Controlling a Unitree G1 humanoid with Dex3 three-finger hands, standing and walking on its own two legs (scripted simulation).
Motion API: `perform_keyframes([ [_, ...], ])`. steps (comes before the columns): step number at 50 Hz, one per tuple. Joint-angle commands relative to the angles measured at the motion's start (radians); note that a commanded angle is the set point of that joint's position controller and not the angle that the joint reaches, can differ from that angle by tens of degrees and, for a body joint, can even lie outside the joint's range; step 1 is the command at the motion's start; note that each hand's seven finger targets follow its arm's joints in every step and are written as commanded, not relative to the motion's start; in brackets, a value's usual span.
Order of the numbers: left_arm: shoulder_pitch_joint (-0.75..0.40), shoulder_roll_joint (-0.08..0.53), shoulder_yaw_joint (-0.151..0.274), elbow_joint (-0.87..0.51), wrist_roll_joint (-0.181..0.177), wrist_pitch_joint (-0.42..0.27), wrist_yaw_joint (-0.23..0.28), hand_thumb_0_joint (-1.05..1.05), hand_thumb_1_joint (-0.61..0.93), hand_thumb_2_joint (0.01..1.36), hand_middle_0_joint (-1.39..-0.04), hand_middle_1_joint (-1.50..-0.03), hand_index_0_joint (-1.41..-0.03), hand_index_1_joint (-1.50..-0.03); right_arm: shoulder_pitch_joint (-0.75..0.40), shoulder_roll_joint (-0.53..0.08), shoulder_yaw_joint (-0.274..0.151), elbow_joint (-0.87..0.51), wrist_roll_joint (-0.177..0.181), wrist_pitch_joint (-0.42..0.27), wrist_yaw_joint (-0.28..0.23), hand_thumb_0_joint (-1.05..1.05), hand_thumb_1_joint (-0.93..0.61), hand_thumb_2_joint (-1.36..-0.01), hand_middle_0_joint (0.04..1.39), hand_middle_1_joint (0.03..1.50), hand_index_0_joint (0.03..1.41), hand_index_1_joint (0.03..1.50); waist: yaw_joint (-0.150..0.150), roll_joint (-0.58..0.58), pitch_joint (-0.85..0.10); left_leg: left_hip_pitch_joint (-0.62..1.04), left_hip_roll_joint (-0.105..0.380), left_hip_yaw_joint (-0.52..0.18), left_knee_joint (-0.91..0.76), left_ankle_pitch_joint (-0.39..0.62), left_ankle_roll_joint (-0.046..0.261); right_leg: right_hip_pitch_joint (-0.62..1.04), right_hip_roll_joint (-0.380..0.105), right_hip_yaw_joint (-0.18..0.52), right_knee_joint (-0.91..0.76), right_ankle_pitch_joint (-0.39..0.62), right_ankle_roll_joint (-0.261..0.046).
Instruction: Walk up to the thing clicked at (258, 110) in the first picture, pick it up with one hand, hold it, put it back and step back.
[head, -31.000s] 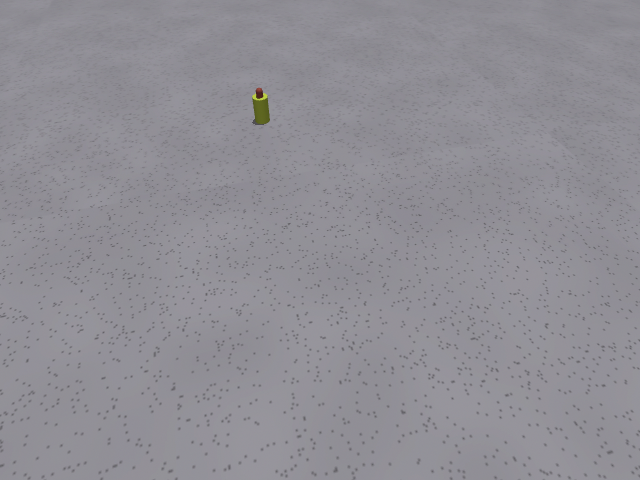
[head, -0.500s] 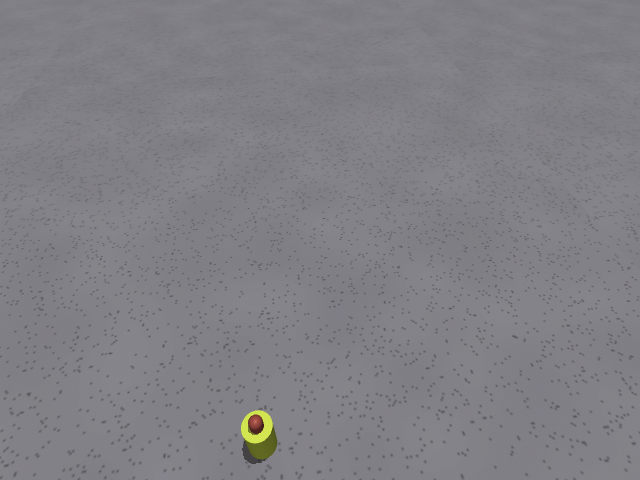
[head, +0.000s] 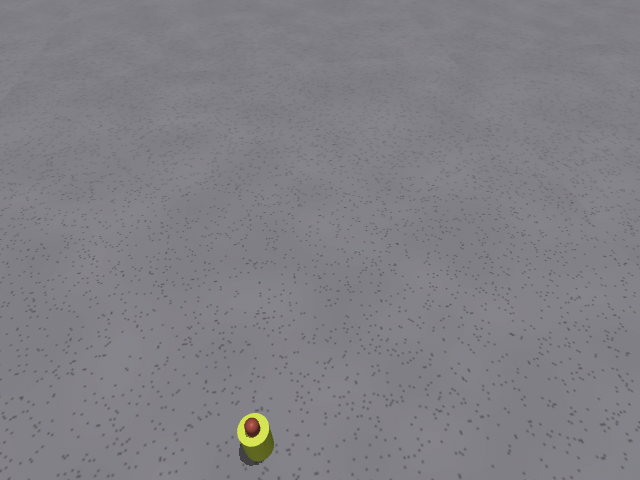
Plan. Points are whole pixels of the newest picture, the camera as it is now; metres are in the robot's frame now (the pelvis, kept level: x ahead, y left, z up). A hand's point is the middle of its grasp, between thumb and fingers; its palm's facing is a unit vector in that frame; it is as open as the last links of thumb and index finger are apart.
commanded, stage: stand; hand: left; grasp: from the side
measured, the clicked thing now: (255, 435) +0.39 +0.20 -0.68
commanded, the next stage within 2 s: step back in 0.60 s
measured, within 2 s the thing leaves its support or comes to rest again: neither
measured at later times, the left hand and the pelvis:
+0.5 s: hand out of the picture +0.07 +0.25 -0.16, palm faces -0.01 -0.94 -0.33, open 7.4 cm; pelvis +0.01 +0.00 +0.00, yaw +0 degrees
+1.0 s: hand out of the picture +0.04 +0.26 -0.18, palm faces +0.00 -0.92 -0.39, open 7.4 cm; pelvis -0.06 -0.01 -0.03, yaw +1 degrees
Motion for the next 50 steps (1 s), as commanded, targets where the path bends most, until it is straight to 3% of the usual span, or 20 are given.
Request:
perform_keyframes([
  [1, -0.036, 0.204, 0.035, -0.06, 0.001, -0.022, 0.019, 0.0, 0.9, 0.9, -0.2, -0.3, -0.2, -0.301, -0.047, -0.204, -0.041, -0.058, -0.001, -0.018, -0.013, 0.0, -0.9, -0.9, 0.2, 0.3, 0.2, 0.3, 0.003, -0.002, -0.072, 0.038, 0.121, -0.102, -0.052, 0.152, 0.021, -0.008, -0.109, 0.083, -0.059, 0.127, -0.02],
  [13, -0.034, 0.21, 0.038, -0.065, 0.003, -0.021, 0.016, 0.0, 0.9, 0.9, -0.2, -0.3, -0.2, -0.3, -0.059, -0.209, -0.041, -0.066, 0.001, -0.019, -0.012, 0.0, -0.9, -0.9, 0.2, 0.3, 0.2, 0.3, 0.002, -0.002, -0.072, 0.048, 0.123, -0.101, -0.058, 0.156, 0.021, 0.0, -0.112, 0.08, -0.061, 0.137, -0.022],
  [19, -0.041, 0.214, 0.039, -0.069, 0.002, -0.019, 0.014, 0.0, 0.9, 0.9, -0.2, -0.3, -0.2, -0.3, -0.06, -0.21, -0.041, -0.064, 0.001, -0.018, -0.011, 0.0, -0.9, -0.9, 0.2, 0.3, 0.2, 0.3, -0.003, 0.008, -0.046, 0.025, 0.119, -0.103, -0.078, 0.078, 0.015, -0.016, -0.11, 0.085, -0.071, 0.077, -0.027],
  [27, -0.034, 0.213, 0.038, -0.075, 0.003, -0.022, 0.014, 0.0, 0.9, 0.9, -0.2, -0.3, -0.2, -0.3, -0.056, -0.21, -0.043, -0.065, 0.002, -0.016, -0.007, 0.0, -0.9, -0.9, 0.2, 0.3, 0.2, 0.3, -0.004, 0.005, -0.058, 0.021, 0.117, -0.104, -0.073, 0.066, 0.021, -0.008, -0.112, 0.086, -0.08, 0.069, -0.028],
  [29, -0.032, 0.218, 0.038, -0.079, 0.0, -0.023, 0.013, 0.0, 0.9, 0.9, -0.2, -0.3, -0.2, -0.3, -0.06, -0.209, -0.042, -0.067, 0.002, -0.019, -0.008, 0.0, -0.9, -0.9, 0.2, 0.3, 0.2, 0.3, -0.001, 0.005, -0.08, 0.044, 0.122, -0.101, -0.062, 0.122, 0.022, 0.002, -0.117, 0.089, -0.068, 0.109, -0.033],
  [30, -0.022, 0.286, 0.089, -0.087, -0.018, -0.013, 0.017, 0.0, 0.9, 0.9, -0.2, -0.3, -0.2, -0.3, -0.086, -0.267, -0.064, -0.091, 0.008, -0.001, 0.0, 0.0, -0.9, -0.9, 0.2, 0.3, 0.2, 0.3, -0.001, -0.008, 0.022, -0.03, 0.103, -0.107, 0.049, 0.276, 0.047, -0.08, -0.099, 0.089, 0.018, 0.248, -0.043],
  [33, -0.003, 0.263, 0.094, -0.129, -0.021, -0.007, 0.022, 0.0, 0.9, 0.9, -0.2, -0.3, -0.2, -0.3, -0.05, -0.243, -0.067, -0.122, 0.022, 0.01, 0.002, 0.0, -0.9, -0.9, 0.2, 0.3, 0.2, 0.3, -0.01, -0.002, -0.062, -0.028, 0.106, -0.089, 0.11, 0.344, 0.067, -0.041, -0.1, 0.074, 0.087, 0.301, -0.069],
  [37, -0.034, 0.247, 0.096, -0.187, -0.014, 0.011, 0.019, 0.0, 0.9, 0.9, -0.2, -0.3, -0.2, -0.3, -0.044, -0.264, -0.087, -0.167, 0.019, 0.028, 0.006, 0.0, -0.9, -0.9, 0.2, 0.3, 0.2, 0.3, -0.023, 0.019, -0.12, -0.076, 0.115, -0.116, 0.151, 0.247, 0.111, -0.073, -0.088, 0.089, 0.178, 0.174, -0.096],
  [38, -0.026, 0.244, 0.098, -0.194, -0.014, 0.015, 0.018, 0.0, 0.9, 0.9, -0.2, -0.3, -0.2, -0.3, -0.049, -0.263, -0.089, -0.176, 0.019, 0.031, 0.007, 0.0, -0.9, -0.9, 0.2, 0.3, 0.2, 0.3, -0.012, 0.031, -0.123, -0.081, 0.114, -0.127, 0.169, 0.222, 0.114, -0.097, -0.089, 0.089, 0.193, 0.147, -0.106],
  [41, -0.027, 0.245, 0.099, -0.222, -0.009, 0.026, 0.013, 0.0, 0.9, 0.9, -0.2, -0.3, -0.2, -0.3, -0.046, -0.277, -0.099, -0.21, 0.015, 0.04, 0.01, 0.0, -0.9, -0.9, 0.2, 0.3, 0.2, 0.3, -0.017, 0.052, -0.124, -0.128, 0.133, -0.169, 0.162, 0.139, 0.147, -0.137, -0.069, 0.092, 0.257, 0.039, -0.11],
  [44, 0.004, 0.236, 0.1, -0.227, -0.002, 0.033, 0.008, 0.0, 0.9, 0.9, -0.2, -0.3, -0.2, -0.3, -0.066, -0.297, -0.111, -0.242, 0.01, 0.045, 0.014, 0.0, -0.9, -0.9, 0.2, 0.3, 0.2, 0.3, -0.003, 0.091, -0.109, -0.205, 0.167, -0.227, 0.133, 0.057, 0.184, -0.157, -0.024, 0.072, 0.344, -0.107, -0.102],
  [46, 0.045, 0.236, 0.105, -0.224, 0.001, 0.032, 0.004, 0.0, 0.9, 0.9, -0.2, -0.3, -0.2, -0.3, -0.085, -0.302, -0.113, -0.266, 0.008, 0.046, 0.014, 0.0, -0.9, -0.9, 0.2, 0.3, 0.2, 0.3, 0.017, 0.1, -0.125, -0.25, 0.169, -0.241, 0.162, 0.018, 0.187, -0.139, -0.022, 0.078, 0.354, -0.165, -0.108],
  [47, 0.046, 0.251, 0.11, -0.23, 0.004, 0.031, 0.004, 0.0, 0.9, 0.9, -0.2, -0.3, -0.2, -0.3, -0.088, -0.299, -0.114, -0.279, 0.005, 0.048, 0.013, 0.0, -0.9, -0.9, 0.2, 0.3, 0.2, 0.3, 0.017, 0.071, -0.116, -0.289, 0.143, -0.22, 0.198, -0.028, 0.181, -0.142, -0.036, 0.104, 0.341, -0.184, -0.12],
  [48, 0.054, 0.265, 0.116, -0.235, 0.007, 0.03, 0.003, 0.0, 0.9, 0.9, -0.2, -0.3, -0.2, -0.3, -0.093, -0.284, -0.112, -0.286, 0.009, 0.05, 0.014, 0.0, -0.9, -0.9, 0.2, 0.3, 0.2, 0.3, 0.03, 0.014, -0.11, -0.298, 0.08, -0.177, 0.295, -0.128, 0.142, -0.173, -0.102, 0.174, 0.232, -0.177, -0.163],
  [49, 0.044, 0.326, 0.132, -0.248, 0.015, 0.026, 0.003, 0.0, 0.9, 0.9, -0.2, -0.3, -0.2, -0.3, -0.092, -0.259, -0.106, -0.294, 0.011, 0.054, 0.012, 0.0, -0.9, -0.9, 0.2, 0.3, 0.2, 0.3, 0.046, -0.114, -0.076, -0.337, -0.05, -0.097, 0.482, -0.297, 0.073, -0.212, -0.243, 0.333, 0.055, -0.123, -0.231],
  [50, -0.008, 0.378, 0.144, -0.278, 0.027, 0.018, 0.004, 0.0, 0.9, 0.9, -0.2, -0.3, -0.2, -0.3, -0.062, -0.238, -0.101, -0.295, 0.006, 0.06, 0.008, 0.0, -0.9, -0.9, 0.2, 0.3, 0.2, 0.3, 0.039, -0.224, -0.057, -0.327, -0.124, -0.057, 0.737, -0.41, 0.038, -0.289, -0.393, 0.499, -0.069, -0.114, -0.306],
])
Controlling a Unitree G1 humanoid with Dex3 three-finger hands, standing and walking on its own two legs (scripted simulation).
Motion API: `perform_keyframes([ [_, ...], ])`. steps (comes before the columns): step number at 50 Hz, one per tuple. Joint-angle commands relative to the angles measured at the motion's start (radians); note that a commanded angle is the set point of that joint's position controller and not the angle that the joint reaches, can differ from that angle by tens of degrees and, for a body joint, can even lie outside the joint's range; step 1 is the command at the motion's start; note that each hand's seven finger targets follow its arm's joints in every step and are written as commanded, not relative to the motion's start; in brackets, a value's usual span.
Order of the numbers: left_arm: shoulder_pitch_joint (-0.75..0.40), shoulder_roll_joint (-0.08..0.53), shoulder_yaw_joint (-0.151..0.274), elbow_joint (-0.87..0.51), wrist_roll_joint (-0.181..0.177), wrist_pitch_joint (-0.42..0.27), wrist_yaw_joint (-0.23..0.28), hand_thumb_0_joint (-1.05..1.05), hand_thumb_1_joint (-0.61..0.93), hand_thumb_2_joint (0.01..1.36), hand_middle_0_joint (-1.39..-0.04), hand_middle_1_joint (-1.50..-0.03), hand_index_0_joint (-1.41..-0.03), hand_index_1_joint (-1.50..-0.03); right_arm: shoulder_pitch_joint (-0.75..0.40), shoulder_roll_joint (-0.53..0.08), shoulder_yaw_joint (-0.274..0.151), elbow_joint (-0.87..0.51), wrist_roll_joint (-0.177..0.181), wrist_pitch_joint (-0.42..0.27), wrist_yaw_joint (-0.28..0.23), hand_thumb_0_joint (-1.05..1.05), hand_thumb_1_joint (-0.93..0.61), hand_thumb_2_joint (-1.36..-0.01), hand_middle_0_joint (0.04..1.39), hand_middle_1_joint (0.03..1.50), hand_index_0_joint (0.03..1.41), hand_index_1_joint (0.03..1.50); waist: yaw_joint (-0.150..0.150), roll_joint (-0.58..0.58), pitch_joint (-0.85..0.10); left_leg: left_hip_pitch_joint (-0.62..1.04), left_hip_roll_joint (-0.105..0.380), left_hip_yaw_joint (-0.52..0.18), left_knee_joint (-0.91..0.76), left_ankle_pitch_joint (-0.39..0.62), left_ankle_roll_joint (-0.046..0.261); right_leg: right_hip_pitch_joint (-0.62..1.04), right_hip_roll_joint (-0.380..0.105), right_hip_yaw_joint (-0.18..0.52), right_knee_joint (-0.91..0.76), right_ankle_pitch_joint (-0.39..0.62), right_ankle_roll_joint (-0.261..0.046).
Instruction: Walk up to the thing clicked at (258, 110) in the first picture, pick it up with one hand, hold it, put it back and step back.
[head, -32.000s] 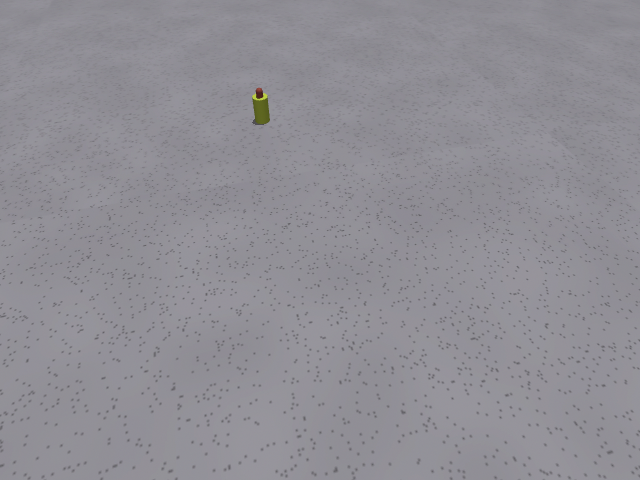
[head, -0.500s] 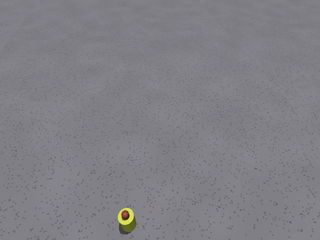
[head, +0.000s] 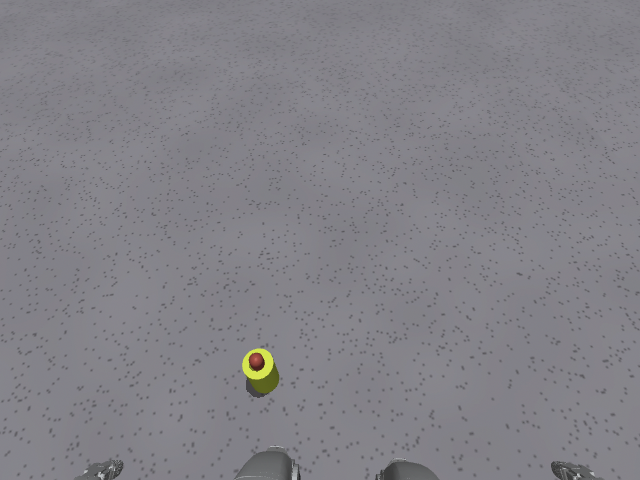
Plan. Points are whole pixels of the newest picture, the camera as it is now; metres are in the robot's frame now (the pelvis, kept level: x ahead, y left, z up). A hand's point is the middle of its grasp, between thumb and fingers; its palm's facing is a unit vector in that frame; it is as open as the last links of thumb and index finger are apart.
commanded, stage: step back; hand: left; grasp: from the side
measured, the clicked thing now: (260, 369) +0.44 +0.21 -0.65
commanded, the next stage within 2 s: none
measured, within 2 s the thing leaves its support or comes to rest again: neither
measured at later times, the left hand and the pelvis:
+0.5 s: hand out of the picture +0.04 +0.32 -0.14, palm faces +0.02 -0.94 -0.35, open 7.4 cm; pelvis -0.07 +0.06 +0.02, yaw +2 degrees
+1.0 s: hand out of the picture -0.03 +0.35 -0.14, palm faces -0.01 -0.93 -0.38, open 7.4 cm; pelvis -0.18 +0.09 +0.00, yaw +0 degrees
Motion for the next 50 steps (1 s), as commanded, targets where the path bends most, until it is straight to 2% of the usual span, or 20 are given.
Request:
perform_keyframes([
  [1, -0.02, 0.344, 0.09, -0.123, 0.034, -0.035, 0.026, 0.0, 0.9, 0.9, -0.2, -0.3, -0.2, -0.3, 0.031, -0.178, -0.052, -0.099, -0.011, 0.002, -0.018, 0.0, -0.9, -0.9, 0.2, 0.3, 0.2, 0.3, 0.03, -0.218, -0.165, -0.036, -0.099, -0.09, 0.476, -0.285, 0.008, -0.052, -0.436, 0.552, -0.459, 0.014, -0.298],
  [5, -0.137, 0.259, 0.07, -0.163, 0.032, -0.036, 0.036, 0.0, 0.9, 0.9, -0.2, -0.3, -0.2, -0.3, 0.163, -0.19, -0.058, -0.056, 0.011, -0.005, -0.013, 0.0, -0.9, -0.9, 0.2, 0.3, 0.2, 0.3, -0.036, -0.168, -0.182, 0.0, -0.093, -0.073, 0.494, -0.169, -0.011, -0.018, -0.255, 0.245, -0.361, 0.081, -0.186],
  [10, -0.009, 0.25, 0.076, -0.167, 0.029, -0.029, 0.05, 0.0, 0.9, 0.9, -0.2, -0.3, -0.2, -0.3, 0.129, -0.164, -0.034, -0.101, -0.005, -0.024, -0.02, 0.0, -0.9, -0.9, 0.2, 0.3, 0.2, 0.3, 0.03, -0.21, -0.271, -0.025, 0.001, -0.038, 0.015, -0.219, -0.012, 0.321, -0.267, 0.232, -0.186, 0.386, -0.16],
  [12, -0.003, 0.256, 0.072, -0.172, 0.005, -0.012, 0.044, 0.0, 0.9, 0.9, -0.2, -0.3, -0.2, -0.3, 0.172, -0.151, -0.036, -0.085, -0.021, -0.037, -0.029, 0.0, -0.9, -0.9, 0.2, 0.3, 0.2, 0.3, 0.006, -0.217, -0.29, 0.081, -0.012, 0.026, -0.272, -0.035, -0.003, 0.33, -0.233, 0.177, -0.064, 0.529, -0.131],
  [13, -0.002, 0.244, 0.064, -0.187, -0.005, -0.002, 0.04, 0.0, 0.9, 0.9, -0.2, -0.3, -0.2, -0.3, 0.196, -0.161, -0.045, -0.079, -0.033, -0.045, -0.033, 0.0, -0.9, -0.9, 0.2, 0.3, 0.2, 0.3, -0.008, -0.17, -0.28, 0.177, 0.003, 0.019, -0.369, 0.15, -0.01, 0.237, -0.194, 0.141, 0.008, 0.481, -0.094],
  [14, 0.035, 0.184, 0.049, -0.196, -0.014, 0.007, 0.036, 0.0, 0.9, 0.9, -0.2, -0.3, -0.2, -0.3, 0.173, -0.23, -0.066, -0.088, -0.049, -0.049, -0.036, 0.0, -0.9, -0.9, 0.2, 0.3, 0.2, 0.3, 0.017, 0.032, -0.28, 0.275, 0.151, -0.205, -0.364, 0.345, 0.017, 0.052, -0.077, 0.083, 0.137, 0.225, -0.042],
  [15, 0.034, 0.145, 0.042, -0.205, -0.02, 0.011, 0.041, 0.0, 0.9, 0.9, -0.2, -0.3, -0.2, -0.3, 0.127, -0.322, -0.081, -0.105, -0.052, -0.043, -0.032, 0.0, -0.9, -0.9, 0.2, 0.3, 0.2, 0.3, 0.027, 0.224, -0.24, 0.364, 0.281, -0.394, -0.327, 0.582, 0.085, -0.205, 0.113, 0.065, 0.239, -0.29, -0.007],
  [16, -0.06, 0.192, 0.064, -0.214, -0.007, 0.005, 0.06, 0.0, 0.9, 0.9, -0.2, -0.3, -0.2, -0.3, 0.14, -0.384, -0.091, -0.123, -0.047, -0.041, -0.028, 0.0, -0.9, -0.9, 0.2, 0.3, 0.2, 0.3, -0.065, 0.278, -0.217, 0.217, 0.364, -0.495, -0.346, 0.572, 0.219, -0.165, 0.116, 0.204, 0.348, -0.402, 0.015],
  [17, -0.089, 0.214, 0.063, -0.205, 0.003, 0.002, 0.062, 0.0, 0.9, 0.9, -0.2, -0.3, -0.2, -0.3, 0.105, -0.338, -0.086, -0.123, -0.041, -0.045, -0.034, 0.0, -0.9, -0.9, 0.2, 0.3, 0.2, 0.3, -0.055, 0.218, -0.173, 0.175, 0.349, -0.458, -0.354, 0.53, 0.228, -0.156, 0.096, 0.24, 0.428, -0.346, 0.007],
  [20, 0.055, 0.178, 0.053, -0.183, -0.024, 0.004, 0.049, 0.0, 0.9, 0.9, -0.2, -0.3, -0.2, -0.3, 0.011, -0.199, -0.051, -0.154, -0.038, -0.041, -0.056, 0.0, -0.9, -0.9, 0.2, 0.3, 0.2, 0.3, 0.047, 0.131, -0.169, 0.352, 0.152, -0.12, -0.229, 0.694, 0.067, -0.247, 0.124, 0.233, 0.45, -0.132, -0.022],
  [27, 0.017, 0.169, 0.044, -0.209, -0.002, -0.028, 0.044, 0.0, 0.9, 0.9, -0.2, -0.3, -0.2, -0.3, 0.122, -0.191, -0.056, -0.168, -0.018, -0.034, -0.06, 0.0, -0.9, -0.9, 0.2, 0.3, 0.2, 0.3, -0.04, 0.126, -0.225, 0.485, 0.209, -0.148, -0.144, 0.658, 0.176, -0.128, 0.056, 0.115, 0.073, -0.129, 0.028],
  [31, 0.125, 0.162, 0.052, -0.164, 0.012, -0.044, 0.041, 0.0, 0.9, 0.9, -0.2, -0.3, -0.2, -0.3, 0.056, -0.198, -0.052, -0.19, 0.012, -0.018, -0.05, 0.0, -0.9, -0.9, 0.2, 0.3, 0.2, 0.3, 0.01, 0.069, -0.27, 0.333, 0.159, -0.097, -0.018, 0.471, 0.111, 0.143, 0.045, 0.074, -0.327, 0.228, -0.016],
  [33, 0.122, 0.268, 0.078, -0.173, 0.026, -0.054, 0.043, 0.0, 0.9, 0.9, -0.2, -0.3, -0.2, -0.3, 0.032, -0.134, -0.027, -0.214, 0.029, -0.024, -0.047, 0.0, -0.9, -0.9, 0.2, 0.3, 0.2, 0.3, 0.014, -0.174, -0.282, 0.022, 0.014, -0.054, 0.134, 0.057, 0.029, 0.336, -0.171, 0.391, -0.275, 0.565, -0.122],
  [34, 0.072, 0.326, 0.084, -0.202, 0.015, -0.048, 0.041, 0.0, 0.9, 0.9, -0.2, -0.3, -0.2, -0.3, 0.026, -0.144, -0.033, -0.211, 0.022, -0.013, -0.057, 0.0, -0.9, -0.9, 0.2, 0.3, 0.2, 0.3, 0.041, -0.307, -0.228, 0.007, -0.09, -0.029, 0.336, -0.343, -0.007, 0.193, -0.362, 0.599, -0.314, 0.647, -0.305],
  [35, 0.058, 0.319, 0.086, -0.23, 0.021, -0.051, 0.041, 0.0, 0.9, 0.9, -0.2, -0.3, -0.2, -0.3, 0.045, -0.18, -0.048, -0.195, 0.013, -0.008, -0.061, 0.0, -0.9, -0.9, 0.2, 0.3, 0.2, 0.3, 0.037, -0.272, -0.19, 0.036, -0.06, -0.108, 0.458, -0.404, -0.024, 0.112, -0.389, 0.649, -0.316, 0.636, -0.345],
  [39, 0.029, 0.212, 0.068, -0.253, 0.009, -0.037, 0.046, 0.0, 0.9, 0.9, -0.2, -0.3, -0.2, -0.3, 0.096, -0.168, -0.037, -0.163, 0.014, -0.021, -0.05, 0.0, -0.9, -0.9, 0.2, 0.3, 0.2, 0.3, 0.016, -0.124, -0.216, 0.005, -0.125, -0.107, 0.509, -0.264, -0.032, 0.155, -0.194, 0.307, -0.258, 0.612, -0.215],
  [45, 0.064, 0.218, 0.07, -0.291, 0.025, -0.014, 0.047, 0.0, 0.9, 0.9, -0.2, -0.3, -0.2, -0.3, 0.131, -0.144, -0.026, -0.179, 0.0, -0.041, -0.056, 0.0, -0.9, -0.9, 0.2, 0.3, 0.2, 0.3, 0.029, -0.235, -0.259, 0.016, -0.018, -0.017, 0.009, -0.215, -0.041, 0.325, -0.167, 0.27, -0.175, 0.525, -0.177],
  [48, 0.038, 0.222, 0.062, -0.306, 0.001, 0.013, 0.034, 0.0, 0.9, 0.9, -0.2, -0.3, -0.2, -0.3, 0.201, -0.143, -0.045, -0.144, -0.023, -0.058, -0.056, 0.0, -0.9, -0.9, 0.2, 0.3, 0.2, 0.3, -0.012, -0.199, -0.267, 0.195, -0.036, 0.06, -0.354, 0.136, -0.033, 0.231, -0.107, 0.223, -0.027, 0.422, -0.106],
  [49, 0.07, 0.186, 0.052, -0.313, -0.003, 0.021, 0.03, 0.0, 0.9, 0.9, -0.2, -0.3, -0.2, -0.3, 0.175, -0.184, -0.061, -0.156, -0.041, -0.062, -0.056, 0.0, -0.9, -0.9, 0.2, 0.3, 0.2, 0.3, 0.007, -0.108, -0.256, 0.276, 0.052, -0.096, -0.347, 0.16, -0.01, 0.067, -0.045, 0.231, 0.034, 0.238, -0.065],
  [50, 0.093, 0.138, 0.044, -0.318, -0.004, 0.021, 0.03, 0.0, 0.9, 0.9, -0.2, -0.3, -0.2, -0.3, 0.138, -0.296, -0.085, -0.171, -0.055, -0.061, -0.052, 0.0, -0.9, -0.9, 0.2, 0.3, 0.2, 0.3, 0.018, 0.159, -0.228, 0.339, 0.288, -0.409, -0.395, 0.267, 0.073, -0.18, 0.12, 0.168, 0.209, -0.158, -0.019],
])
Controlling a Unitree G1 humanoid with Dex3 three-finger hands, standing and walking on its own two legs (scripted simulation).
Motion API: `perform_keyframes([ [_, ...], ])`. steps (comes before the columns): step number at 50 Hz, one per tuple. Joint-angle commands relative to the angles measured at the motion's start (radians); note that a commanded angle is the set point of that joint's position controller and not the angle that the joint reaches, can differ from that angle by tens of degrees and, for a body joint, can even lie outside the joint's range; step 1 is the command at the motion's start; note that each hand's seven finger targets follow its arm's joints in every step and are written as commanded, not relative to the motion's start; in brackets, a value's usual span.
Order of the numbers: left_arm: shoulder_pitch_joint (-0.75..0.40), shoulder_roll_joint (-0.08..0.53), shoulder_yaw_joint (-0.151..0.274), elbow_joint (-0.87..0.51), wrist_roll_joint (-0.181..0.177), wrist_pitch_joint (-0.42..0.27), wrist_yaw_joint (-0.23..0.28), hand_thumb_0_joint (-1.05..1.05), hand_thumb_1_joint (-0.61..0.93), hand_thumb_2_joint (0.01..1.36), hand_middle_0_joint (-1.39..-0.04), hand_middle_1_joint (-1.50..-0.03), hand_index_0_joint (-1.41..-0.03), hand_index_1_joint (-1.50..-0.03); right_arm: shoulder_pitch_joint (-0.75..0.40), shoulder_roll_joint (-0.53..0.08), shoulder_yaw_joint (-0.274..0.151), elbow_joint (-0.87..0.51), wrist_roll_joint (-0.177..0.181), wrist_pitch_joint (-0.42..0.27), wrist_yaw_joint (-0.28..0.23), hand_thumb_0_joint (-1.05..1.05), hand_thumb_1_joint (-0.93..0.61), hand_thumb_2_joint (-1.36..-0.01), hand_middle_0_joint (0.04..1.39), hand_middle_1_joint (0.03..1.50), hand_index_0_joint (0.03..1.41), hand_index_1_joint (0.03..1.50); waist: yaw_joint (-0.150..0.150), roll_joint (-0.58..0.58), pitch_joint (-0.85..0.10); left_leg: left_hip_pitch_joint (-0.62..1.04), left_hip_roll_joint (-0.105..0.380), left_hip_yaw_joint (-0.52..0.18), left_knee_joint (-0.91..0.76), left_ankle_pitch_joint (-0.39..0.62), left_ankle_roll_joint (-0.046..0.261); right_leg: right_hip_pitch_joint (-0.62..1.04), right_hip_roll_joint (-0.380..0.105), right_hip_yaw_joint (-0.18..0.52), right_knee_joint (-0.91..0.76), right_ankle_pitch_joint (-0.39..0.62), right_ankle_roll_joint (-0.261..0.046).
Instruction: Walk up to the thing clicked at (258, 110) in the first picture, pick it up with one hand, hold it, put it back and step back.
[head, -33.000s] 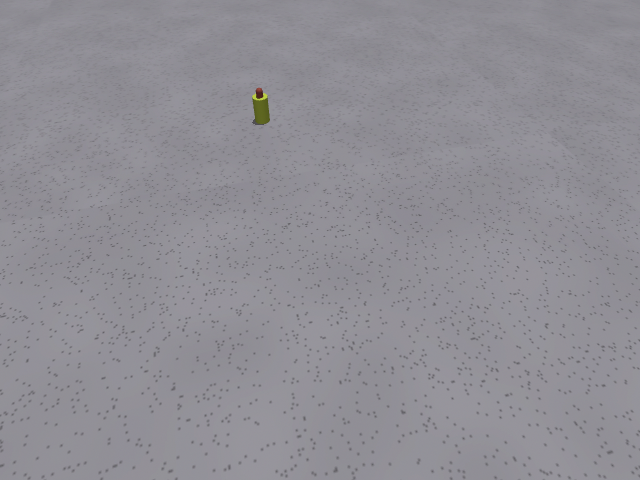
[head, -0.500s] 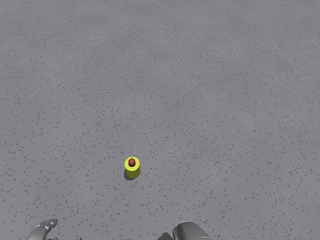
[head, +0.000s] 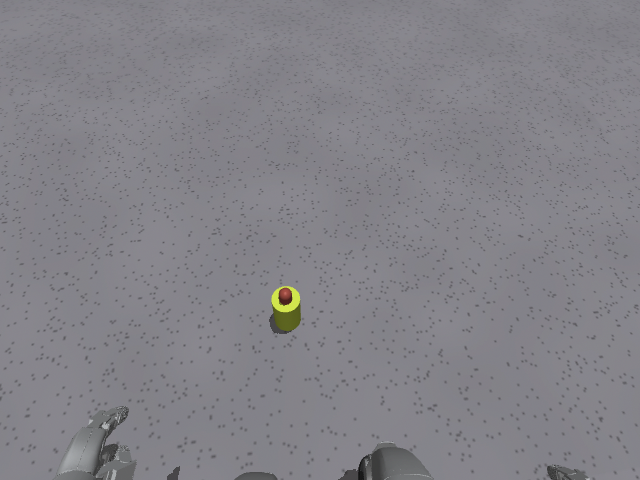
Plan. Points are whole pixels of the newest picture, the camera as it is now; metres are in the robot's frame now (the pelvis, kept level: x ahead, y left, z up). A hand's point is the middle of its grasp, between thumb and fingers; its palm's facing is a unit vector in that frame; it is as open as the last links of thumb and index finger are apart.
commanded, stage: step back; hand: left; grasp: from the side
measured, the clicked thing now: (286, 305) +0.62 +0.11 -0.65
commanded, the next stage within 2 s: none
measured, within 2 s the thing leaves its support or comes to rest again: neither
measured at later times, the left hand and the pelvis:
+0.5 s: hand out of the picture -0.05 +0.23 -0.14, palm faces -0.10 -0.92 -0.38, open 7.4 cm; pelvis -0.15 -0.03 +0.00, yaw -5 degrees
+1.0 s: hand out of the picture -0.19 +0.21 -0.15, palm faces -0.06 -0.94 -0.34, open 7.4 cm; pelvis -0.30 -0.05 +0.01, yaw -4 degrees
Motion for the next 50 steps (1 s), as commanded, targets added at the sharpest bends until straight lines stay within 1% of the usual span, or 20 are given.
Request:
perform_keyframes([
  [1, 0.009, 0.178, 0.067, -0.089, 0.005, -0.001, 0.026, 0.0, 0.9, 0.9, -0.2, -0.3, -0.2, -0.3, 0.026, -0.392, -0.108, -0.099, -0.024, -0.024, 0.003, 0.0, -0.9, -0.9, 0.2, 0.3, 0.2, 0.3, -0.055, 0.273, -0.21, -0.065, 0.484, -0.532, -0.374, 0.35, 0.268, -0.062, 0.16, 0.126, 0.383, -0.431, -0.027],
  [2, -0.038, 0.213, 0.076, -0.084, 0.016, -0.004, 0.028, 0.0, 0.9, 0.9, -0.2, -0.3, -0.2, -0.3, -0.018, -0.39, -0.11, -0.105, -0.025, -0.031, -0.001, 0.0, -0.9, -0.9, 0.2, 0.3, 0.2, 0.3, -0.059, 0.28, -0.157, -0.174, 0.519, -0.605, -0.411, 0.266, 0.317, -0.034, 0.116, 0.172, 0.508, -0.404, -0.024],
  [4, 0.048, 0.201, 0.084, -0.041, -0.004, -0.003, 0.015, 0.0, 0.9, 0.9, -0.2, -0.3, -0.2, -0.3, -0.112, -0.287, -0.075, -0.12, -0.035, -0.037, -0.006, 0.0, -0.9, -0.9, 0.2, 0.3, 0.2, 0.3, 0.026, 0.18, -0.135, -0.108, 0.352, -0.3, -0.318, 0.397, 0.23, -0.07, 0.139, 0.19, 0.604, -0.284, -0.03],
  [6, 0.138, 0.191, 0.086, -0.019, -0.008, -0.001, 0.003, 0.0, 0.9, 0.9, -0.2, -0.3, -0.2, -0.3, -0.084, -0.232, -0.069, -0.118, -0.022, -0.04, -0.01, 0.0, -0.9, -0.9, 0.2, 0.3, 0.2, 0.3, 0.056, 0.157, -0.162, 0.002, 0.258, -0.17, -0.259, 0.464, 0.169, -0.121, 0.162, 0.164, 0.6, -0.208, -0.028],
  [14, 0.081, 0.174, 0.071, -0.045, 0.005, -0.016, -0.003, 0.0, 0.9, 0.9, -0.2, -0.3, -0.2, -0.3, 0.064, -0.268, -0.09, -0.131, -0.019, -0.032, -0.014, 0.0, -0.9, -0.9, 0.2, 0.3, 0.2, 0.3, -0.06, 0.23, -0.279, 0.229, 0.299, -0.182, -0.165, 0.534, 0.248, -0.053, 0.078, 0.07, 0.202, -0.287, 0.037],
  [18, 0.21, 0.172, 0.073, 0.029, 0.005, -0.019, -0.012, 0.0, 0.9, 0.9, -0.2, -0.3, -0.2, -0.3, -0.023, -0.304, -0.091, -0.158, -0.014, -0.01, -0.009, 0.0, -0.9, -0.9, 0.2, 0.3, 0.2, 0.3, 0.0, 0.271, -0.304, 0.045, 0.287, -0.16, -0.131, 0.398, 0.198, 0.181, 0.052, -0.031, -0.115, -0.146, -0.003],
  [20, 0.286, 0.192, 0.083, 0.072, 0.017, -0.024, -0.013, 0.0, 0.9, 0.9, -0.2, -0.3, -0.2, -0.3, -0.047, -0.274, -0.078, -0.165, 0.0, 0.002, -0.006, 0.0, -0.9, -0.9, 0.2, 0.3, 0.2, 0.3, 0.039, 0.215, -0.31, -0.079, 0.233, -0.122, -0.053, 0.293, 0.125, 0.31, 0.045, -0.026, -0.277, -0.005, -0.04],
  [21, 0.259, 0.253, 0.101, 0.056, 0.03, -0.027, -0.015, 0.0, 0.9, 0.9, -0.2, -0.3, -0.2, -0.3, -0.037, -0.222, -0.067, -0.169, 0.008, 0.006, -0.006, 0.0, -0.9, -0.9, 0.2, 0.3, 0.2, 0.3, 0.031, 0.048, -0.267, -0.242, 0.123, -0.093, 0.087, 0.118, 0.066, 0.322, -0.084, 0.22, -0.319, -0.051, -0.074],
  [22, 0.158, 0.358, 0.12, 0.008, 0.025, -0.018, -0.019, 0.0, 0.9, 0.9, -0.2, -0.3, -0.2, -0.3, -0.08, -0.189, -0.064, -0.19, 0.017, 0.002, -0.022, 0.0, -0.9, -0.9, 0.2, 0.3, 0.2, 0.3, 0.055, -0.228, -0.196, -0.309, -0.057, -0.008, 0.299, -0.195, 0.008, 0.125, -0.271, 0.431, -0.4, -0.074, -0.233],
  [23, 0.076, 0.399, 0.123, -0.033, 0.035, -0.02, -0.012, 0.0, 0.9, 0.9, -0.2, -0.3, -0.2, -0.3, -0.056, -0.238, -0.084, -0.168, 0.009, 0.003, -0.035, 0.0, -0.9, -0.9, 0.2, 0.3, 0.2, 0.3, 0.053, -0.262, -0.14, -0.222, -0.015, -0.084, 0.481, -0.27, -0.009, -0.071, -0.376, 0.553, -0.449, -0.094, -0.322],
  [27, -0.022, 0.232, 0.088, -0.057, 0.026, -0.029, 0.001, 0.0, 0.9, 0.9, -0.2, -0.3, -0.2, -0.3, 0.05, -0.207, -0.06, -0.097, 0.022, -0.012, -0.022, 0.0, -0.9, -0.9, 0.2, 0.3, 0.2, 0.3, -0.024, -0.118, -0.145, -0.253, -0.071, -0.091, 0.532, -0.111, 0.001, 0.087, -0.151, 0.15, -0.259, 0.269, -0.207],
  [30, 0.079, 0.206, 0.082, -0.059, 0.034, -0.023, 0.008, 0.0, 0.9, 0.9, -0.2, -0.3, -0.2, -0.3, 0.039, -0.187, -0.044, -0.108, 0.017, -0.028, -0.029, 0.0, -0.9, -0.9, 0.2, 0.3, 0.2, 0.3, 0.038, -0.129, -0.18, -0.292, -0.049, -0.044, 0.325, -0.121, -0.013, 0.281, -0.123, 0.138, -0.198, 0.401, -0.203],
  [33, 0.09, 0.199, 0.084, -0.074, 0.027, -0.013, 0.018, 0.0, 0.9, 0.9, -0.2, -0.3, -0.2, -0.3, 0.067, -0.164, -0.041, -0.114, 0.004, -0.04, -0.028, 0.0, -0.9, -0.9, 0.2, 0.3, 0.2, 0.3, 0.037, -0.17, -0.25, -0.254, 0.022, 0.001, 0.035, -0.114, -0.011, 0.433, -0.168, 0.156, -0.117, 0.491, -0.209],
  [36, 0.052, 0.192, 0.069, -0.101, 0.003, 0.012, 0.008, 0.0, 0.9, 0.9, -0.2, -0.3, -0.2, -0.3, 0.149, -0.172, -0.059, -0.079, -0.011, -0.048, -0.024, 0.0, -0.9, -0.9, 0.2, 0.3, 0.2, 0.3, 0.003, -0.093, -0.301, -0.022, 0.013, 0.049, -0.312, 0.249, 0.006, 0.319, -0.112, 0.098, 0.031, 0.349, -0.145],
  [37, 0.078, 0.152, 0.055, -0.109, 0.001, 0.019, 0.003, 0.0, 0.9, 0.9, -0.2, -0.3, -0.2, -0.3, 0.129, -0.226, -0.076, -0.089, -0.028, -0.05, -0.025, 0.0, -0.9, -0.9, 0.2, 0.3, 0.2, 0.3, 0.02, 0.019, -0.307, 0.092, 0.137, -0.146, -0.299, 0.347, 0.045, 0.132, -0.054, 0.082, 0.102, 0.149, -0.1],
  [38, 0.103, 0.118, 0.049, -0.106, -0.005, 0.02, 0.003, 0.0, 0.9, 0.9, -0.2, -0.3, -0.2, -0.3, 0.085, -0.327, -0.096, -0.107, -0.036, -0.045, -0.023, 0.0, -0.9, -0.9, 0.2, 0.3, 0.2, 0.3, 0.035, 0.247, -0.274, 0.171, 0.348, -0.43, -0.31, 0.502, 0.145, -0.124, 0.112, 0.011, 0.274, -0.292, -0.052],
  [39, 0.05, 0.181, 0.068, -0.105, 0.005, 0.024, 0.018, 0.0, 0.9, 0.9, -0.2, -0.3, -0.2, -0.3, 0.078, -0.401, -0.107, -0.129, -0.027, -0.043, -0.019, 0.0, -0.9, -0.9, 0.2, 0.3, 0.2, 0.3, -0.029, 0.252, -0.267, -0.035, 0.494, -0.548, -0.317, 0.474, 0.293, -0.035, 0.108, 0.109, 0.427, -0.441, -0.032],
  [40, 0.03, 0.221, 0.08, -0.09, 0.006, 0.026, 0.019, 0.0, 0.9, 0.9, -0.2, -0.3, -0.2, -0.3, 0.023, -0.391, -0.111, -0.136, -0.024, -0.05, -0.029, 0.0, -0.9, -0.9, 0.2, 0.3, 0.2, 0.3, -0.016, 0.245, -0.208, -0.138, 0.528, -0.583, -0.346, 0.405, 0.329, -0.008, 0.071, 0.17, 0.559, -0.403, -0.033],
  [43, 0.118, 0.192, 0.083, -0.043, -0.006, 0.026, 0.003, 0.0, 0.9, 0.9, -0.2, -0.3, -0.2, -0.3, -0.048, -0.261, -0.073, -0.144, -0.028, -0.05, -0.033, 0.0, -0.9, -0.9, 0.2, 0.3, 0.2, 0.3, 0.049, 0.148, -0.202, -0.045, 0.306, -0.206, -0.246, 0.534, 0.214, -0.083, 0.135, 0.182, 0.643, -0.26, -0.031],
  [50, 0.125, 0.173, 0.065, -0.033, 0.004, 0.0, -0.008, 0.0, 0.9, 0.9, -0.2, -0.3, -0.2, -0.3, 0.009, -0.267, -0.081, -0.15, -0.023, -0.028, -0.02, 0.0, -0.9, -0.9, 0.2, 0.3, 0.2, 0.3, -0.019, 0.257, -0.259, 0.123, 0.296, -0.167, -0.202, 0.355, 0.239, -0.029, 0.062, 0.064, 0.241, -0.282, 0.03],
])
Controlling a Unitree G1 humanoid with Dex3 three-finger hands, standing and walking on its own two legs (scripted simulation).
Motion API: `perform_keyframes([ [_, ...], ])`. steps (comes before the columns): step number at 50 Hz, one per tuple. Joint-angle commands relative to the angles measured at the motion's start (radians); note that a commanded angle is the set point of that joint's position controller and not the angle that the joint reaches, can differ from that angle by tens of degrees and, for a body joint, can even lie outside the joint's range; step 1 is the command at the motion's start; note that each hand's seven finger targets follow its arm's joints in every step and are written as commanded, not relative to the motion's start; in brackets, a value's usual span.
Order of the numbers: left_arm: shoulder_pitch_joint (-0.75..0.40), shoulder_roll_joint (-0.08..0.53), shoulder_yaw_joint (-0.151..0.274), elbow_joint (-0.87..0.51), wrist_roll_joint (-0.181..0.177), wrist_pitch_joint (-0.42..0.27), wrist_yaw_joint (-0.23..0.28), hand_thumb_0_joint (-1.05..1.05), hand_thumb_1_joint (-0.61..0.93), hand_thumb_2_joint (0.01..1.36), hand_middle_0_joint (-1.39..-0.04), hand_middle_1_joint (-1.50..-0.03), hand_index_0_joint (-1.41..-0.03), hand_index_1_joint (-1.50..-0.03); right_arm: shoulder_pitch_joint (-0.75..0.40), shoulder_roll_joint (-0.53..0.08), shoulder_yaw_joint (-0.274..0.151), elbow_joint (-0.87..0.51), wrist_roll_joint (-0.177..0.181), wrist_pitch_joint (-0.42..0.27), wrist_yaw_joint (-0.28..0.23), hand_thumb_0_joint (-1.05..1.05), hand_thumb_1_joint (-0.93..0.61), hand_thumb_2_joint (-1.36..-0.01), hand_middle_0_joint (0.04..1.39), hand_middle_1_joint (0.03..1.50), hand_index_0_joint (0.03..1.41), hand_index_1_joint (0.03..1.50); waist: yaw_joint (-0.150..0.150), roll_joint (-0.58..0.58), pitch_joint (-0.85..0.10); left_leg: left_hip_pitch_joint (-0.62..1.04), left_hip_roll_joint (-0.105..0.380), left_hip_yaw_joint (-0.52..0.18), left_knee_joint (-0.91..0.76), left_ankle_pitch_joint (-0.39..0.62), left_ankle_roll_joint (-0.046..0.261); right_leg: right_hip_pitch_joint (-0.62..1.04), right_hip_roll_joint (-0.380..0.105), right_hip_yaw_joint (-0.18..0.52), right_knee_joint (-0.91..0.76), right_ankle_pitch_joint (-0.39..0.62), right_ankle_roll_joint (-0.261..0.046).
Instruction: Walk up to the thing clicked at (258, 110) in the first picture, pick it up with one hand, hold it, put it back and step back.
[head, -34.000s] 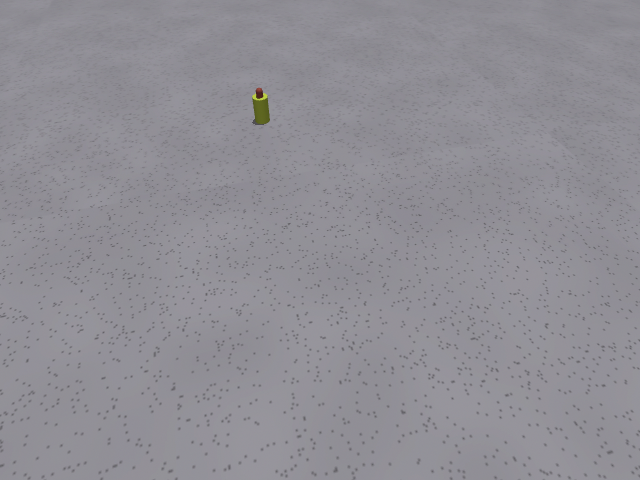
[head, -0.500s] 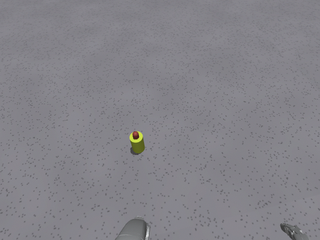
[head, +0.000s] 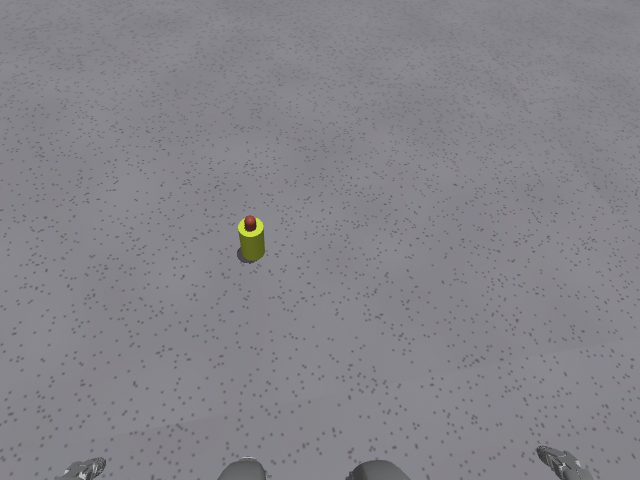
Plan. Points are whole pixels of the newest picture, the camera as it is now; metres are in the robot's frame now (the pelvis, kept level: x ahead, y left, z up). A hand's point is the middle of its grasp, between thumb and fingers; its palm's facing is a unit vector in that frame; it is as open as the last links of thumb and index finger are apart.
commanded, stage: step back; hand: left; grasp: from the side
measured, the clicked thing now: (251, 235) +0.91 +0.23 -0.66
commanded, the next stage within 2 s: stand in 1.28 s
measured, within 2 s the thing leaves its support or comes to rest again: neither
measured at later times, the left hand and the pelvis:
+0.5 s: hand out of the picture -0.07 +0.25 -0.14, palm faces +0.10 -0.89 -0.45, open 7.4 cm; pelvis -0.10 -0.05 +0.00, yaw +4 degrees
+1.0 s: hand out of the picture -0.03 +0.21 -0.14, palm faces +0.13 -0.91 -0.39, open 7.4 cm; pelvis -0.07 -0.06 +0.00, yaw +7 degrees
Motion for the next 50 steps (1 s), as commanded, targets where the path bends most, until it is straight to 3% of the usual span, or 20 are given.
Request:
perform_keyframes([
  [1, 0.025, 0.156, 0.037, -0.058, 0.001, -0.046, 0.011, 0.0, 0.9, 0.9, -0.2, -0.3, -0.2, -0.3, 0.015, -0.282, -0.09, -0.073, -0.009, 0.0, -0.01, 0.0, -0.9, -0.9, 0.2, 0.3, 0.2, 0.3, -0.041, 0.284, -0.223, 0.252, 0.186, -0.179, -0.142, 0.108, 0.225, 0.019, -0.067, -0.098, -0.346, -0.019, 0.015],
  [5, 0.207, 0.161, 0.047, 0.076, -0.001, -0.067, 0.009, 0.0, 0.9, 0.9, -0.2, -0.3, -0.2, -0.3, -0.059, -0.3, -0.09, -0.074, 0.001, 0.034, 0.004, 0.0, -0.9, -0.9, 0.2, 0.3, 0.2, 0.3, 0.034, 0.268, -0.26, 0.063, 0.121, -0.101, -0.033, -0.147, 0.144, 0.283, -0.057, -0.204, -0.748, 0.142, -0.043],
  [6, 0.196, 0.204, 0.061, 0.086, 0.018, -0.069, 0.009, 0.0, 0.9, 0.9, -0.2, -0.3, -0.2, -0.3, -0.051, -0.251, -0.078, -0.082, 0.003, 0.038, 0.005, 0.0, -0.9, -0.9, 0.2, 0.3, 0.2, 0.3, 0.029, 0.138, -0.204, -0.096, 0.036, -0.057, 0.08, -0.299, 0.095, 0.312, -0.09, -0.094, -0.766, 0.086, -0.072],
  [7, 0.186, 0.292, 0.084, 0.06, 0.038, -0.071, 0.011, 0.0, 0.9, 0.9, -0.2, -0.3, -0.2, -0.3, -0.049, -0.173, -0.055, -0.109, 0.012, 0.033, 0.002, 0.0, -0.9, -0.9, 0.2, 0.3, 0.2, 0.3, 0.046, -0.122, -0.131, -0.33, -0.118, -0.03, 0.295, -0.411, 0.023, 0.255, -0.297, 0.268, -0.85, -0.146, -0.146],
  [8, 0.067, 0.407, 0.097, -0.002, 0.042, -0.067, 0.019, 0.0, 0.9, 0.9, -0.2, -0.3, -0.2, -0.3, -0.114, -0.21, -0.078, -0.119, 0.008, 0.031, -0.016, 0.0, -0.9, -0.9, 0.2, 0.3, 0.2, 0.3, 0.088, -0.205, -0.073, -0.226, -0.118, -0.149, 0.454, -0.418, -0.022, -0.065, -0.507, 0.499, -0.98, -0.292, -0.297],
  [9, -0.036, 0.398, 0.091, -0.027, 0.035, -0.072, 0.024, 0.0, 0.9, 0.9, -0.2, -0.3, -0.2, -0.3, -0.092, -0.273, -0.101, -0.09, 0.009, 0.029, -0.014, 0.0, -0.9, -0.9, 0.2, 0.3, 0.2, 0.3, 0.036, -0.173, 0.015, -0.141, -0.063, -0.187, 0.539, -0.372, -0.026, -0.221, -0.528, 0.517, -1.02, -0.359, -0.31],
  [12, -0.099, 0.226, 0.051, -0.016, 0.03, -0.101, 0.029, 0.0, 0.9, 0.9, -0.2, -0.3, -0.2, -0.3, 0.012, -0.217, -0.073, -0.008, 0.02, 0.022, 0.006, 0.0, -0.9, -0.9, 0.2, 0.3, 0.2, 0.3, -0.04, -0.017, -0.004, -0.165, -0.142, -0.154, 0.571, -0.198, -0.01, -0.016, -0.279, 0.074, -0.823, 0.066, -0.175],
  [18, 0.06, 0.252, 0.068, 0.032, 0.033, -0.126, 0.024, 0.0, 0.9, 0.9, -0.2, -0.3, -0.2, -0.3, -0.003, -0.211, -0.067, 0.009, 0.001, -0.006, 0.03, 0.0, -0.9, -0.9, 0.2, 0.3, 0.2, 0.3, 0.07, -0.136, -0.098, -0.188, -0.057, -0.079, 0.198, -0.285, -0.043, 0.309, -0.318, 0.144, -0.823, -0.191, -0.207],
  [21, 0.056, 0.264, 0.06, 0.036, 0.017, -0.12, 0.02, 0.0, 0.9, 0.9, -0.2, -0.3, -0.2, -0.3, 0.013, -0.201, -0.068, 0.026, -0.004, -0.025, 0.039, 0.0, -0.9, -0.9, 0.2, 0.3, 0.2, 0.3, 0.043, -0.15, -0.12, -0.001, -0.034, -0.021, -0.072, -0.318, -0.011, 0.249, -0.361, 0.12, -0.778, 0.019, -0.225],
  [23, 0.057, 0.206, 0.028, 0.035, 0.009, -0.111, 0.017, 0.0, 0.9, 0.9, -0.2, -0.3, -0.2, -0.3, 0.079, -0.195, -0.08, 0.072, -0.01, -0.04, 0.035, 0.0, -0.9, -0.9, 0.2, 0.3, 0.2, 0.3, 0.006, -0.067, -0.18, 0.236, -0.085, 0.0, -0.258, -0.111, 0.015, 0.19, -0.285, -0.016, -0.601, 0.302, -0.152],
  [25, 0.029, 0.101, -0.006, 0.019, -0.009, -0.118, 0.015, 0.0, 0.9, 0.9, -0.2, -0.3, -0.2, -0.3, 0.128, -0.295, -0.108, 0.083, -0.012, -0.049, 0.028, 0.0, -0.9, -0.9, 0.2, 0.3, 0.2, 0.3, -0.021, 0.239, -0.206, 0.427, 0.183, -0.469, -0.306, -0.182, 0.131, -0.137, -0.088, -0.203, -0.332, 0.128, -0.047],
  [26, -0.052, 0.2, 0.026, 0.026, -0.005, -0.12, 0.024, 0.0, 0.9, 0.9, -0.2, -0.3, -0.2, -0.3, 0.136, -0.37, -0.12, 0.08, -0.004, -0.042, 0.035, 0.0, -0.9, -0.9, 0.2, 0.3, 0.2, 0.3, -0.059, 0.224, -0.133, 0.261, 0.288, -0.561, -0.327, -0.313, 0.263, -0.119, -0.112, -0.169, -0.273, -0.114, -0.049],
  [27, -0.065, 0.231, 0.03, 0.031, -0.001, -0.125, 0.021, 0.0, 0.9, 0.9, -0.2, -0.3, -0.2, -0.3, 0.101, -0.36, -0.122, 0.079, -0.001, -0.039, 0.037, 0.0, -0.9, -0.9, 0.2, 0.3, 0.2, 0.3, -0.046, 0.202, -0.061, 0.149, 0.305, -0.549, -0.348, -0.39, 0.288, -0.084, -0.137, -0.135, -0.235, -0.113, -0.059],
  [32, -0.008, 0.168, 0.022, 0.076, -0.003, -0.15, 0.005, 0.0, 0.9, 0.9, -0.2, -0.3, -0.2, -0.3, 0.07, -0.265, -0.093, 0.077, -0.001, -0.039, 0.042, 0.0, -0.9, -0.9, 0.2, 0.3, 0.2, 0.3, -0.029, 0.218, -0.05, 0.163, 0.147, -0.285, -0.254, -0.082, 0.18, 0.006, -0.1, -0.221, -0.477, 0.067, -0.051],
  [35, 0.132, 0.156, 0.028, 0.147, 0.005, -0.168, 0.025, 0.0, 0.9, 0.9, -0.2, -0.3, -0.2, -0.3, -0.012, -0.192, -0.063, 0.051, 0.022, -0.016, 0.046, 0.0, -0.9, -0.9, 0.2, 0.3, 0.2, 0.3, 0.06, 0.165, -0.142, -0.01, 0.064, -0.121, -0.012, -0.053, 0.096, 0.366, -0.063, -0.232, -0.737, 0.264, -0.053],
  [37, 0.164, 0.288, 0.059, 0.142, 0.026, -0.176, 0.04, 0.0, 0.9, 0.9, -0.2, -0.3, -0.2, -0.3, 0.005, -0.093, -0.03, 0.023, 0.026, -0.009, 0.032, 0.0, -0.9, -0.9, 0.2, 0.3, 0.2, 0.3, 0.074, -0.102, -0.144, -0.251, -0.142, -0.087, 0.301, -0.376, 0.016, 0.423, -0.416, 0.332, -0.944, 0.027, -0.14],
  [38, 0.075, 0.321, 0.064, 0.115, 0.026, -0.171, 0.038, 0.0, 0.9, 0.9, -0.2, -0.3, -0.2, -0.3, 0.038, -0.183, -0.059, 0.056, 0.017, 0.0, 0.019, 0.0, -0.9, -0.9, 0.2, 0.3, 0.2, 0.3, 0.053, -0.014, -0.133, -0.15, -0.068, -0.161, 0.358, -0.404, 0.012, 0.263, -0.511, 0.411, -0.966, -0.145, -0.223],
  [39, 0.009, 0.312, 0.063, 0.095, 0.022, -0.17, 0.036, 0.0, 0.9, 0.9, -0.2, -0.3, -0.2, -0.3, 0.071, -0.218, -0.072, 0.078, 0.015, -0.004, 0.017, 0.0, -0.9, -0.9, 0.2, 0.3, 0.2, 0.3, 0.023, -0.008, -0.08, -0.133, -0.031, -0.151, 0.385, -0.39, 0.008, 0.197, -0.525, 0.405, -0.945, -0.121, -0.285],
  [42, -0.016, 0.218, 0.031, 0.092, 0.006, -0.184, 0.038, 0.0, 0.9, 0.9, -0.2, -0.3, -0.2, -0.3, 0.081, -0.193, -0.061, 0.114, 0.015, -0.011, 0.028, 0.0, -0.9, -0.9, 0.2, 0.3, 0.2, 0.3, 0.002, 0.021, -0.081, -0.108, -0.025, -0.157, 0.333, -0.266, 0.003, 0.231, -0.362, 0.098, -0.864, 0.249, -0.194],
  [50, -0.076, 0.22, 0.015, 0.105, -0.004, -0.157, 0.034, 0.0, 0.9, 0.9, -0.2, -0.3, -0.2, -0.3, 0.068, -0.161, -0.057, 0.145, 0.01, -0.012, 0.032, 0.0, -0.9, -0.9, 0.2, 0.3, 0.2, 0.3, -0.015, -0.079, -0.148, 0.143, -0.039, 0.054, -0.017, -0.084, -0.005, 0.141, -0.304, -0.103, -0.686, 0.556, -0.159],
])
